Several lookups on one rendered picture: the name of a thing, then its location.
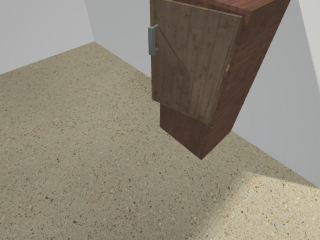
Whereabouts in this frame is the cupboard door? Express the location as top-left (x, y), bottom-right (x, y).
top-left (150, 0), bottom-right (243, 125)

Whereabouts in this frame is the handle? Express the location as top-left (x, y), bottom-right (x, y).
top-left (148, 24), bottom-right (159, 56)

